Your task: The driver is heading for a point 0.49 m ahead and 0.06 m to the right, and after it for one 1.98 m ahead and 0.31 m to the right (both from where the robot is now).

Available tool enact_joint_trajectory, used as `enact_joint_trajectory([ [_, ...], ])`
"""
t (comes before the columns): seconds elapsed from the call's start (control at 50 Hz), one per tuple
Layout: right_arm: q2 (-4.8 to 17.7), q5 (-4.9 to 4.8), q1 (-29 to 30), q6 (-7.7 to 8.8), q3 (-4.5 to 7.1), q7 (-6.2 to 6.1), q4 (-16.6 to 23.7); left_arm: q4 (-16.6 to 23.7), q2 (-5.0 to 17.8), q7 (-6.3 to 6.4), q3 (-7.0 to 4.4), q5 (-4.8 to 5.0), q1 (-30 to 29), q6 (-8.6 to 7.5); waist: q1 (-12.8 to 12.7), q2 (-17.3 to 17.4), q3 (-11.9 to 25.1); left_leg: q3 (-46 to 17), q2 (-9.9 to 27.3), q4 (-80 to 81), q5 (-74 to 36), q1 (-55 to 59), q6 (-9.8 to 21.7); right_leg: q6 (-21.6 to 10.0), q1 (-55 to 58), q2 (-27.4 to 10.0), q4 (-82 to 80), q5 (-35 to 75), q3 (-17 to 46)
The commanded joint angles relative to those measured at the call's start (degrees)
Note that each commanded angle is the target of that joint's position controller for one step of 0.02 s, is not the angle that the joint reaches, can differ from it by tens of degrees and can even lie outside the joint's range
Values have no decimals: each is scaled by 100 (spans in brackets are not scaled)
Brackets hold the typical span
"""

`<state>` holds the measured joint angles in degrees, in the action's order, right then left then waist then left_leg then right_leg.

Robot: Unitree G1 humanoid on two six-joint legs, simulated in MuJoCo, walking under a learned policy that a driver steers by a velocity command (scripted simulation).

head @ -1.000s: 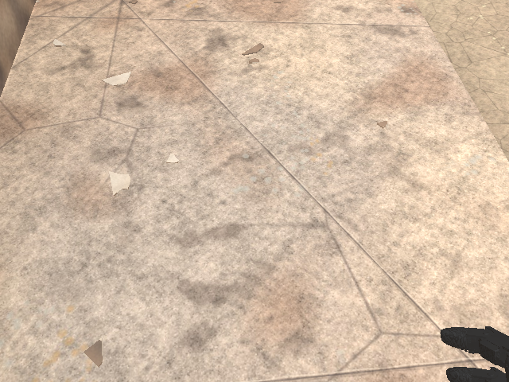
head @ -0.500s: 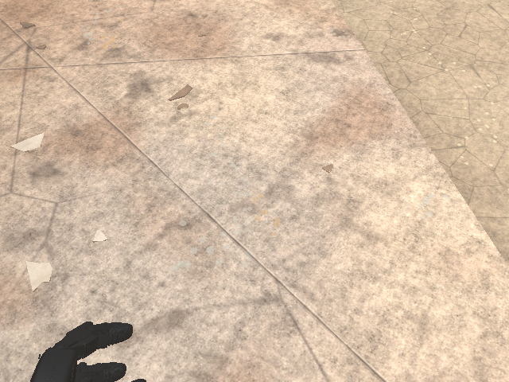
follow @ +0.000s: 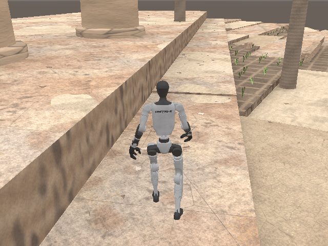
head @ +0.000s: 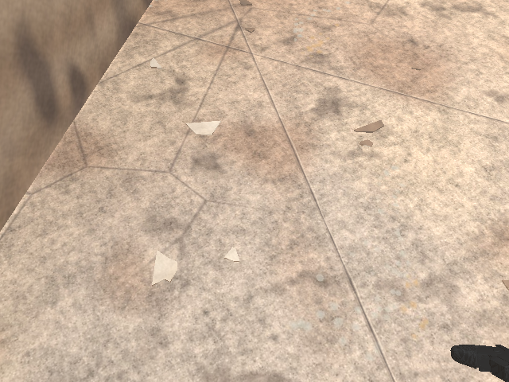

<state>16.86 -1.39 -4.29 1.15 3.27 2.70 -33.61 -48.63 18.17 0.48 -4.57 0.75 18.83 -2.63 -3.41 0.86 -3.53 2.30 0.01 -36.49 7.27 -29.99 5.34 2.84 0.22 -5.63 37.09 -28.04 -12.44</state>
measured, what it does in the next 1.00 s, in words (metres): walks ahead, turning right: right foot, then left foot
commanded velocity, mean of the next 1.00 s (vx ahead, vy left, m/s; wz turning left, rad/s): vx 0.34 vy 0.00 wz -0.23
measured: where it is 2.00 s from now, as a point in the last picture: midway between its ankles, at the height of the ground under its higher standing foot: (284, 357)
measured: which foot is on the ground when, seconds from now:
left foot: down 0.00-0.54, up 0.56-0.98, down 1.00-1.00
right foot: up 0.00-0.52, down 0.54-1.00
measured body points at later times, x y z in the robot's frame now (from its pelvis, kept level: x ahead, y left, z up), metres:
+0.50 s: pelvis +0.28 -0.01 +0.01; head +0.31 -0.02 +0.46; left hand +0.48 +0.22 -0.08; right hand +0.32 -0.31 -0.10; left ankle +0.12 +0.08 -0.71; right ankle +0.43 -0.13 -0.70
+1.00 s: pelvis +0.46 -0.02 +0.02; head +0.49 -0.04 +0.47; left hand +0.68 +0.21 -0.08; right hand +0.54 -0.34 -0.07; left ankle +0.56 +0.08 -0.71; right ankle +0.43 -0.12 -0.71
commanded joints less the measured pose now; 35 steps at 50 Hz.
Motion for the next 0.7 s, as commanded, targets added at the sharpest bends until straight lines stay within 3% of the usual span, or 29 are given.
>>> enact_joint_trajectory([
  [0.02, 1549, -19, -2056, 73, 506, -108, 110, 824, 472, -77, 69, -73, -106, -371, 970, 1027, 2550, -5076, 1916, 1829, 1761, 5330, 1850, -148, -4328, 688, 4240, -671, 1661],
  [0.04, 1200, 50, -1904, 166, 394, -74, 25, 1009, 822, -121, -27, 157, -703, -469, 1068, 615, 1764, -4316, 1782, 1997, 1400, 4875, 1519, -263, -4799, 429, 4224, -124, 1775],
  [0.06, 1094, 45, -1637, 216, 360, -78, 12, 1052, 725, -101, 18, 131, -816, -533, 849, 291, 1237, -3625, 1545, 1972, 863, 4099, 1347, -341, -4689, 199, 3769, 373, 1736],
  [0.08, 937, 55, -1247, 225, 313, -93, 57, 990, 701, -54, 10, -14, -799, -546, 599, 38, 917, -3095, 1330, 1974, 207, 3349, 1201, -314, -4352, 14, 3269, 689, 1744],
  [0.1, 706, 134, -961, 237, 227, -122, 126, 883, 732, -56, -17, -56, -591, -485, 366, 140, 845, -2622, 1211, 2064, -421, 2826, 1115, -296, -3901, -175, 2977, 949, 1757],
  [0.12, 610, 179, -838, 251, 186, -138, 143, 795, 701, -77, -15, -56, -444, -404, 269, 226, 824, -2415, 1157, 2190, -779, 2501, 1103, -248, -3608, -227, 2829, 1089, 1706],
  [0.16, 631, 165, -886, 324, 171, -159, -5, 668, 516, -86, 25, -79, -315, -267, 227, 194, 744, -1912, 1114, 2378, -1431, 2120, 1134, -104, -3433, -243, 2530, 1335, 1554],
  [0.2, 742, 169, -1030, 374, 187, -195, -175, 743, 381, -71, 77, -69, -625, -185, 319, 185, 495, -1496, 1058, 2587, -1521, 1984, 1063, -7, -3657, -278, 2035, 1913, 1520],
  [0.28, 758, 190, -1158, 402, 155, -242, -413, 821, 267, -138, 133, -2, -1172, -204, 580, 218, 199, -796, 862, 2823, -975, 2098, 707, -78, -3692, -172, 698, 3417, 1464],
  [0.36, 861, 176, -1409, 407, 186, -242, -718, 1006, 217, -249, 168, 69, -1693, -232, 829, 164, -91, -514, 1124, 2927, -766, 2626, 623, -233, -3796, 23, -90, 3722, 1446],
  [0.42, 875, 139, -1533, 322, 216, -259, -904, 1186, 202, -365, 178, 61, -1935, -244, 896, 115, -190, -376, 1364, 2654, -1230, 3389, 558, -422, -4169, 141, -402, 3194, 1432],
  [0.46, 932, 108, -1495, 242, 244, -302, -954, 1276, 219, -440, 170, 35, -1902, -250, 803, 191, -97, -258, 1456, 2271, -2205, 3739, 442, -584, -4087, 272, -502, 2631, 1259],
  [0.48, 995, 117, -1336, 193, 256, -343, -914, 1273, 303, -455, 126, -6, -1704, -244, 644, 294, 39, -121, 1377, 1815, -3479, 3764, 330, -674, -3734, 460, -551, 2333, 1060],
  [0.5, 1064, 128, -1249, 135, 270, -402, -863, 1199, 480, -445, 33, -55, -1263, -233, 416, 420, 407, -14, 1259, 1107, -4741, 3761, 207, -760, -3099, 734, -522, 2168, 823],
  [0.52, 1033, 125, -1142, 80, 244, -463, -803, 1016, 727, -407, -110, -75, -459, -244, -19, 331, 878, 212, 1003, -52, -5174, 3419, -18, -905, -1990, 988, -820, 2640, 723],
  [0.54, 896, 207, -1242, 116, 167, -516, -672, 939, 1141, -325, -241, -87, 279, -224, -312, -151, 1522, 318, 719, -1714, -3514, 2160, -353, -1267, -257, 280, -771, 4199, 1741],
  [0.56, 165, 388, -2063, 259, -67, -394, -472, 1047, 1671, -287, -297, -118, 254, -225, 317, -1697, 2356, 62, -588, -4078, 2464, -418, -855, -2602, 2039, -1485, -667, 5699, 4729],
  [0.58, 722, 278, -1810, 382, -8, -300, -632, 1133, 1139, -251, -204, -63, 483, -175, -202, -894, 3204, -997, -484, -4737, 2964, -692, -842, -2714, 2382, -1523, -986, 5577, 5209],
  [0.6, 870, 59, -1240, 430, 36, -255, -417, 1212, 948, -214, -144, -56, 130, -132, -238, -692, 2464, -1058, -141, -4597, 2575, -1049, -766, -2439, 1849, -1281, -1062, 5605, 4299],
  [0.62, 838, 85, -920, 440, 10, -291, -331, 1253, 817, -180, -123, 12, -184, -85, -116, -166, 1774, -891, 96, -4173, 2215, -1118, -747, -2196, 1020, -1005, -1190, 5487, 3743],
  [0.64, 855, 179, -722, 396, 38, -349, -300, 1322, 744, -140, -96, 29, -455, -29, 36, 66, 1247, -796, 215, -3799, 1978, -1005, -795, -2078, 163, -827, -1382, 5458, 3465],
  [0.66, 875, 195, -795, 308, 67, -375, -266, 1373, 711, -109, -72, -37, -596, 9, 267, -35, 1041, -811, 289, -3532, 1838, -590, -815, -2034, -553, -658, -1592, 5409, 3272],
  [0.7, 676, 204, -1106, 173, 28, -417, -330, 1412, 772, -90, -103, -95, -820, 54, 514, -327, 903, -698, 237, -2934, 1740, -201, -959, -2024, -1275, -464, -1777, 5538, 3036],
])
Velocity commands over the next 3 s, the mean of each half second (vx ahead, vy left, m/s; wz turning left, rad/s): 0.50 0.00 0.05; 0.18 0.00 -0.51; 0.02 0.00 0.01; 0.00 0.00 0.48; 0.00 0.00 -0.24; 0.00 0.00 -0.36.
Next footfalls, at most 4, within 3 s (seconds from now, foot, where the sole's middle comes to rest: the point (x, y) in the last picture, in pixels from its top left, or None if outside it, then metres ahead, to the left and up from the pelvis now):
0.54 right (325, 371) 0.47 -0.13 -0.75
1.00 left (253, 318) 0.60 0.06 -0.75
1.32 right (338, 381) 0.45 -0.16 -0.75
1.68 left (239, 337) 0.54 0.09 -0.75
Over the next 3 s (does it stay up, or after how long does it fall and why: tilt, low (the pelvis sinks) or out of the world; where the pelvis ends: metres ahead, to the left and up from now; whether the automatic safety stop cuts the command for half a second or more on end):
stays up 0.47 -0.07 0.03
